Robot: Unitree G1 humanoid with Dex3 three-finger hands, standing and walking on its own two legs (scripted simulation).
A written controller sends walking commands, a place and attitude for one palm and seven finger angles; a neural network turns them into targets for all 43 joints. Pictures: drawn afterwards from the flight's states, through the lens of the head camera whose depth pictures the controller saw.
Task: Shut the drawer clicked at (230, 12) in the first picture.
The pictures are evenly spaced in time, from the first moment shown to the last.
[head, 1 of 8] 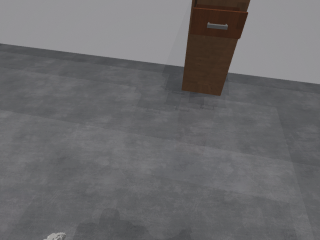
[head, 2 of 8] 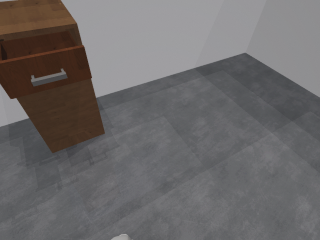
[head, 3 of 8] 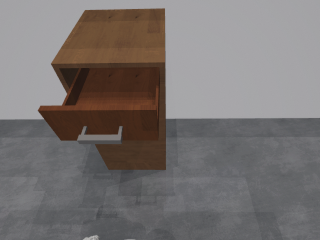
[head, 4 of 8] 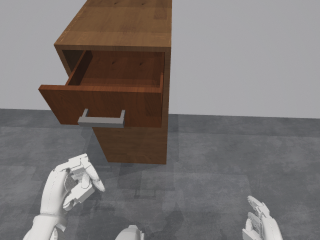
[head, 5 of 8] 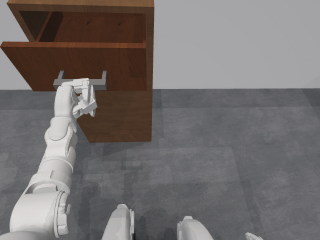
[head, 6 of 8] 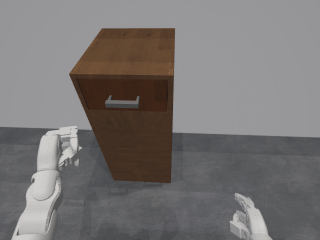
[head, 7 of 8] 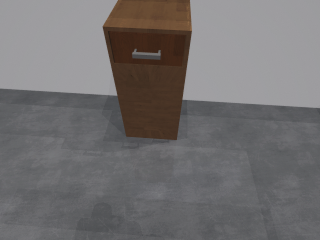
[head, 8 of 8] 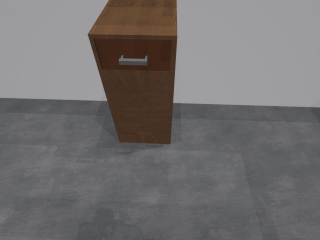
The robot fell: no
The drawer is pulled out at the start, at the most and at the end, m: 0.20 0.20 0.00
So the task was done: yes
